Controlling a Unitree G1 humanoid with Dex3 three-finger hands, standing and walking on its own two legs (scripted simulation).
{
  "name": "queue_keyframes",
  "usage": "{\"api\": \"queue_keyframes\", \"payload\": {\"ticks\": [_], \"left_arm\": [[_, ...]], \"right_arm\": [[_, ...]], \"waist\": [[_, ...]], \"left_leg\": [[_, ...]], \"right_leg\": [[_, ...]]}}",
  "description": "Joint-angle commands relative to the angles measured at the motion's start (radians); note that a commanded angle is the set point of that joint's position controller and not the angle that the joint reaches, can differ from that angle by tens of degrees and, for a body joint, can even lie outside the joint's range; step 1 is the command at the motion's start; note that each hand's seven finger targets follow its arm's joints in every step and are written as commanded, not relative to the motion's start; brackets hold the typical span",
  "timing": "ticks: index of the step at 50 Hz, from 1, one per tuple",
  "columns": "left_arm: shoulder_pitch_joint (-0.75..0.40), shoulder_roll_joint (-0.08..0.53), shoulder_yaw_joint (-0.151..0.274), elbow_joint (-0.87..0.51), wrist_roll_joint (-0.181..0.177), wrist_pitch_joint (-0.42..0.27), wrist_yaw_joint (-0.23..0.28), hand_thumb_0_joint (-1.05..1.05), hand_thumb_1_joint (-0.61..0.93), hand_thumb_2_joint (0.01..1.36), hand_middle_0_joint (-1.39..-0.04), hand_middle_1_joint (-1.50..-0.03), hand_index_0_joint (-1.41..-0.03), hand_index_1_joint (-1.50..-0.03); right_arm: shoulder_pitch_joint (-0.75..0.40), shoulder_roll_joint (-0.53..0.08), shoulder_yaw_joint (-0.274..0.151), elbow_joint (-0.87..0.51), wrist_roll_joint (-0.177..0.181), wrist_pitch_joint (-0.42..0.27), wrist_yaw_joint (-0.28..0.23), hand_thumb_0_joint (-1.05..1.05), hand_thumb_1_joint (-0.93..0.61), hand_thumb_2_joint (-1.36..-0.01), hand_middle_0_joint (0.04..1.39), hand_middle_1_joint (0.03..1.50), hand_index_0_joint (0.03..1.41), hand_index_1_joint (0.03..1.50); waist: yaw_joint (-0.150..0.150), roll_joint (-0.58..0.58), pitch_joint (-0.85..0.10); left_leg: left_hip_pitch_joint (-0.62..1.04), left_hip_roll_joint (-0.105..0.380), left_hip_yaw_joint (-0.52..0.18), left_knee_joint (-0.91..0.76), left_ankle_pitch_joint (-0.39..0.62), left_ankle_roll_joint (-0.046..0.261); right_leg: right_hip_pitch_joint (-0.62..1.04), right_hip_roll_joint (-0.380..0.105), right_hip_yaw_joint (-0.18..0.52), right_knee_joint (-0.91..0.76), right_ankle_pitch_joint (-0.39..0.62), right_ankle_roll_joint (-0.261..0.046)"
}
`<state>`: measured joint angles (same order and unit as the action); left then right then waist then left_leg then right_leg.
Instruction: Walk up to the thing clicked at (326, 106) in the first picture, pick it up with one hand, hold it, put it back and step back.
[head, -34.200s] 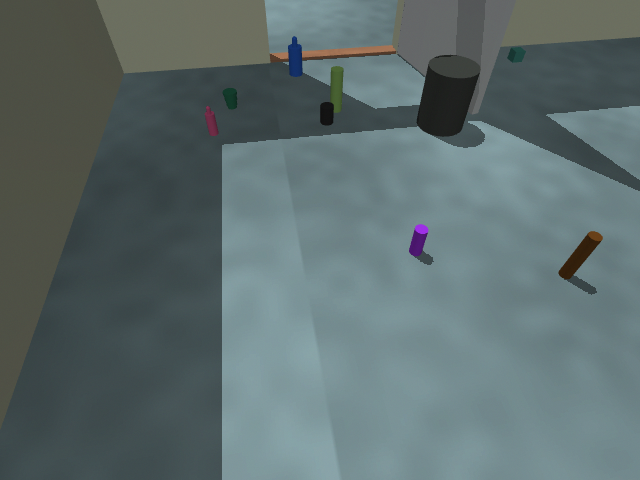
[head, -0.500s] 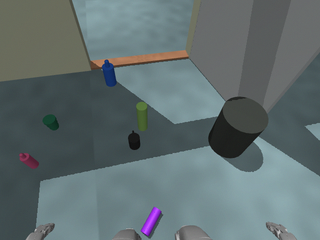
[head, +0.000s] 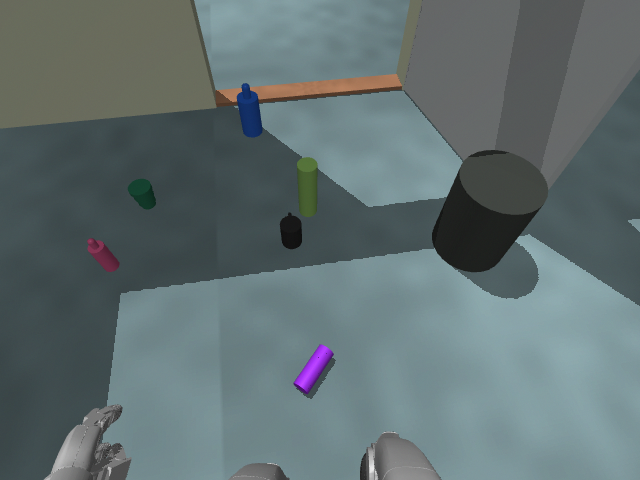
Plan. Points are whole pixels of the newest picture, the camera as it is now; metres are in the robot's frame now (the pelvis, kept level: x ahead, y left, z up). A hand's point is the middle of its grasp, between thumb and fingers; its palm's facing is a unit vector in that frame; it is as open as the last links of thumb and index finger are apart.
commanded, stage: step back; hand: left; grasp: from above
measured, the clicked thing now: (290, 228) +0.93 +0.14 -0.70
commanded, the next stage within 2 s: stand in 1.46 s
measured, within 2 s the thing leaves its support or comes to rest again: neither
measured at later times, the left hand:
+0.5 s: hand out of the picture -0.11 +0.25 -0.12, palm faces -0.02 -0.90 -0.43, open 7.4 cm
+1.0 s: hand out of the picture -0.11 +0.23 -0.12, palm faces +0.04 -0.92 -0.39, open 7.4 cm
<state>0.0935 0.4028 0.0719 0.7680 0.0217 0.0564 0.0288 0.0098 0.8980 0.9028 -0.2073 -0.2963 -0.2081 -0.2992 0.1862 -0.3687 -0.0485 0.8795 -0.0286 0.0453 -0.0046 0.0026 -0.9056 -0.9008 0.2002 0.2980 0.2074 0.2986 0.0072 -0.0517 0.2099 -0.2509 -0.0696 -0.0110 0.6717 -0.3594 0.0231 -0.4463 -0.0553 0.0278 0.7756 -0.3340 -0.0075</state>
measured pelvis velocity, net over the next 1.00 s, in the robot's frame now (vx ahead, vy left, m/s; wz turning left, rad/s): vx -0.16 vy -0.04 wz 0.00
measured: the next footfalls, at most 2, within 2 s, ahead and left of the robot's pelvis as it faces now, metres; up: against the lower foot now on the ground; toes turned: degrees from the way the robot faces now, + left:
right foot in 0.30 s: -0.11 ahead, -0.14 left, +0.00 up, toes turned -1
left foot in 0.58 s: -0.12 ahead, +0.11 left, +0.00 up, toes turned -3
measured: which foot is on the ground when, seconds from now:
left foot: down 0.00-0.32, up 0.34-0.56, down 0.58-0.86, up 0.88-1.00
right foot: up 0.00-0.28, down 0.30-1.00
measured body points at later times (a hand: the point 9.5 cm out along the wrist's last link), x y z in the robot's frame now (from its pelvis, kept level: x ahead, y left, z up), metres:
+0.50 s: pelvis -0.16 -0.02 +0.01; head -0.14 -0.04 +0.46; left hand -0.10 +0.30 -0.09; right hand -0.09 -0.35 -0.11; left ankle -0.13 +0.12 -0.67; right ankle -0.16 -0.14 -0.71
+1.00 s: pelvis -0.16 -0.04 +0.02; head -0.15 -0.05 +0.47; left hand -0.11 +0.28 -0.09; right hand -0.10 -0.36 -0.11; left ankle -0.13 +0.10 -0.67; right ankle -0.15 -0.14 -0.71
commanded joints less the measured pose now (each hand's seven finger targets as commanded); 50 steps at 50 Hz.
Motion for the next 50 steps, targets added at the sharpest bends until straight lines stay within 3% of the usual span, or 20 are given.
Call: {"api": "queue_keyframes", "payload": {"ticks": [1, 4, 8, 13, 14, 15, 16, 20, 24, 28, 29, 30, 31, 32, 38, 41, 42, 43, 44, 50], "left_arm": [[-0.024, 0.193, 0.068, -0.056, -0.009, -0.006, 0.020, 0.000, 0.900, 0.900, -0.200, -0.300, -0.200, -0.300], [0.097, 0.188, 0.065, -0.007, -0.019, -0.008, 0.011, 0.000, 0.900, 0.900, -0.200, -0.300, -0.200, -0.300], [0.080, 0.153, 0.048, -0.010, -0.007, -0.027, -0.005, 0.000, 0.900, 0.900, -0.200, -0.300, -0.200, -0.300], [0.210, 0.154, 0.052, 0.094, 0.003, -0.058, -0.012, 0.000, 0.900, 0.900, -0.200, -0.300, -0.200, -0.300], [0.221, 0.190, 0.065, 0.109, 0.017, -0.065, -0.011, 0.000, 0.900, 0.900, -0.200, -0.300, -0.200, -0.300], [0.226, 0.266, 0.088, 0.096, 0.030, -0.072, -0.010, 0.000, 0.900, 0.900, -0.200, -0.300, -0.200, -0.300], [0.144, 0.370, 0.105, 0.059, 0.029, -0.068, -0.006, 0.000, 0.900, 0.900, -0.200, -0.300, -0.200, -0.300], [-0.009, 0.240, 0.072, 0.036, 0.024, -0.086, 0.000, 0.000, 0.900, 0.900, -0.200, -0.300, -0.200, -0.300], [0.077, 0.257, 0.079, 0.060, 0.036, -0.091, -0.011, 0.000, 0.900, 0.900, -0.200, -0.300, -0.200, -0.300], [0.072, 0.240, 0.057, 0.072, 0.024, -0.070, -0.024, 0.000, 0.900, 0.900, -0.200, -0.300, -0.200, -0.300], [0.100, 0.191, 0.042, 0.080, 0.023, -0.065, -0.026, 0.000, 0.900, 0.900, -0.200, -0.300, -0.200, -0.300], [0.086, 0.126, 0.022, 0.070, 0.004, -0.068, -0.032, 0.000, 0.900, 0.900, -0.200, -0.300, -0.200, -0.300], [0.035, 0.206, 0.052, 0.090, 0.001, -0.069, -0.025, 0.000, 0.900, 0.900, -0.200, -0.300, -0.200, -0.300], [0.034, 0.226, 0.057, 0.095, 0.003, -0.072, -0.029, 0.000, 0.900, 0.900, -0.200, -0.300, -0.200, -0.300], [0.119, 0.177, 0.056, 0.144, 0.002, -0.091, -0.048, 0.000, 0.900, 0.900, -0.200, -0.300, -0.200, -0.300], [0.206, 0.168, 0.065, 0.185, 0.013, -0.102, -0.033, 0.000, 0.900, 0.900, -0.200, -0.300, -0.200, -0.300], [0.241, 0.212, 0.078, 0.191, 0.024, -0.109, -0.024, 0.000, 0.900, 0.900, -0.200, -0.300, -0.200, -0.300], [0.266, 0.309, 0.095, 0.185, 0.030, -0.114, -0.020, 0.000, 0.900, 0.900, -0.200, -0.300, -0.200, -0.300], [0.173, 0.336, 0.099, 0.145, 0.028, -0.117, -0.020, 0.000, 0.900, 0.900, -0.200, -0.300, -0.200, -0.300], [0.117, 0.225, 0.059, 0.131, 0.008, -0.141, -0.018, 0.000, 0.900, 0.900, -0.200, -0.300, -0.200, -0.300]], "right_arm": [[-0.045, -0.328, -0.083, -0.102, -0.005, -0.042, -0.018, 0.000, -0.900, -0.900, 0.200, 0.300, 0.200, 0.300], [-0.127, -0.266, -0.058, -0.125, -0.010, -0.036, -0.029, 0.000, -0.900, -0.900, 0.200, 0.300, 0.200, 0.300], [-0.060, -0.240, -0.060, -0.117, -0.011, -0.024, -0.021, 0.000, -0.900, -0.900, 0.200, 0.300, 0.200, 0.300], [-0.075, -0.286, -0.070, -0.106, 0.004, 0.002, -0.008, 0.000, -0.900, -0.900, 0.200, 0.300, 0.200, 0.300], [-0.064, -0.241, -0.057, -0.106, 0.006, 0.004, -0.005, 0.000, -0.900, -0.900, 0.200, 0.300, 0.200, 0.300], [-0.062, -0.174, -0.036, -0.127, 0.009, -0.002, -0.003, 0.000, -0.900, -0.900, 0.200, 0.300, 0.200, 0.300], [-0.145, -0.187, -0.050, -0.143, 0.007, -0.002, -0.021, 0.000, -0.900, -0.900, 0.200, 0.300, 0.200, 0.300], [-0.036, -0.214, -0.056, -0.057, 0.016, -0.016, -0.014, 0.000, -0.900, -0.900, 0.200, 0.300, 0.200, 0.300], [-0.067, -0.207, -0.055, -0.054, -0.005, -0.035, 0.010, 0.000, -0.900, -0.900, 0.200, 0.300, 0.200, 0.300], [0.020, -0.193, -0.063, 0.013, -0.003, -0.064, 0.015, 0.000, -0.900, -0.900, 0.200, 0.300, 0.200, 0.300], [0.061, -0.212, -0.076, 0.035, -0.011, -0.074, 0.010, 0.000, -0.900, -0.900, 0.200, 0.300, 0.200, 0.300], [0.055, -0.281, -0.087, 0.025, -0.017, -0.083, 0.007, 0.000, -0.900, -0.900, 0.200, 0.300, 0.200, 0.300], [0.047, -0.354, -0.095, 0.016, -0.012, -0.083, 0.011, 0.000, -0.900, -0.900, 0.200, 0.300, 0.200, 0.300], [0.009, -0.334, -0.091, 0.007, -0.013, -0.090, 0.011, 0.000, -0.900, -0.900, 0.200, 0.300, 0.200, 0.300], [-0.005, -0.280, -0.077, 0.008, -0.017, -0.084, 0.016, 0.000, -0.900, -0.900, 0.200, 0.300, 0.200, 0.300], [-0.027, -0.225, -0.061, -0.002, -0.004, -0.058, 0.017, 0.000, -0.900, -0.900, 0.200, 0.300, 0.200, 0.300], [-0.020, -0.163, -0.042, -0.019, 0.003, -0.056, 0.014, 0.000, -0.900, -0.900, 0.200, 0.300, 0.200, 0.300], [-0.059, -0.133, -0.033, -0.042, 0.004, -0.059, 0.005, 0.000, -0.900, -0.900, 0.200, 0.300, 0.200, 0.300], [-0.055, -0.204, -0.053, -0.031, -0.006, -0.061, -0.007, 0.000, -0.900, -0.900, 0.200, 0.300, 0.200, 0.300], [0.046, -0.172, -0.045, 0.033, 0.000, -0.073, 0.012, 0.000, -0.900, -0.900, 0.200, 0.300, 0.200, 0.300]], "waist": [[-0.025, 0.134, -0.218], [0.039, 0.171, -0.194], [-0.020, 0.228, -0.216], [0.017, 0.244, -0.315], [0.014, 0.159, -0.294], [0.025, -0.070, -0.249], [0.082, -0.171, -0.198], [-0.023, -0.052, -0.122], [0.049, -0.110, -0.139], [0.002, -0.093, -0.155], [-0.014, 0.006, -0.184], [-0.019, 0.209, -0.191], [-0.041, 0.201, -0.139], [-0.015, 0.140, -0.082], [-0.013, 0.236, -0.138], [0.058, 0.161, -0.164], [0.073, 0.009, -0.173], [0.104, -0.168, -0.151], [0.073, -0.064, -0.067], [0.019, -0.044, -0.150]], "left_leg": [[-0.097, 0.429, -0.400, -0.296, 0.540, 0.273], [-0.064, 0.336, -0.227, -0.246, 0.521, 0.222], [0.110, 0.308, -0.201, -0.214, 0.501, 0.227], [0.033, 0.264, -0.159, -0.150, 0.205, 0.141], [-0.122, 0.216, -0.131, -0.068, 0.091, 0.088], [-0.360, 0.068, -0.068, 0.108, -0.095, 0.016], [-0.282, 0.023, -0.154, 0.274, -0.240, -0.025], [-0.222, -0.003, -0.153, 0.440, -0.056, -0.038], [-0.207, 0.059, -0.058, 0.135, -0.120, -0.047], [0.106, 0.035, 0.010, -0.263, -0.039, -0.008], [0.212, 0.070, -0.084, -0.304, -0.058, 0.013], [0.226, 0.281, -0.470, -0.413, -0.324, 0.103], [0.008, 0.402, -0.613, -0.492, -0.553, 0.218], [-0.072, 0.394, -0.574, -0.497, -0.522, 0.221], [-0.047, 0.271, -0.296, -0.390, -0.243, 0.155], [-0.195, 0.196, -0.172, -0.212, -0.201, 0.082], [-0.324, 0.118, -0.112, -0.021, -0.187, 0.038], [-0.460, -0.028, -0.062, 0.202, -0.225, 0.005], [-0.404, 0.059, -0.154, 0.297, -0.202, -0.005], [-0.192, 0.089, -0.083, 0.145, -0.043, -0.027]], "right_leg": [[0.028, 0.142, 0.186, 0.498, -0.286, -0.012], [-0.005, 0.142, 0.133, 0.538, -0.186, 0.000], [0.009, 0.100, 0.048, 0.195, -0.200, 0.040], [0.294, 0.103, -0.071, -0.367, 0.001, -0.018], [0.378, 0.054, 0.052, -0.390, -0.010, -0.046], [0.420, -0.147, 0.372, -0.444, -0.133, -0.107], [0.098, -0.373, 0.566, -0.521, -0.174, -0.271], [0.074, -0.181, 0.225, -0.415, 0.016, -0.185], [0.203, -0.168, 0.234, -0.432, -0.313, -0.168], [0.081, -0.142, 0.169, -0.350, -0.294, -0.128], [0.007, -0.098, 0.111, -0.232, -0.252, -0.100], [-0.145, 0.016, 0.013, -0.063, -0.214, -0.023], [-0.079, 0.026, -0.002, 0.090, -0.257, -0.012], [-0.035, 0.012, 0.042, 0.148, -0.217, -0.018], [0.128, 0.049, -0.052, -0.109, -0.134, -0.008], [0.401, 0.084, -0.078, -0.346, -0.004, -0.030], [0.493, -0.017, 0.135, -0.433, -0.145, -0.061], [0.449, -0.265, 0.529, -0.594, -0.401, -0.153], [0.274, -0.391, 0.614, -0.607, -0.423, -0.246], [0.271, -0.195, 0.153, -0.442, 0.272, -0.163]]}}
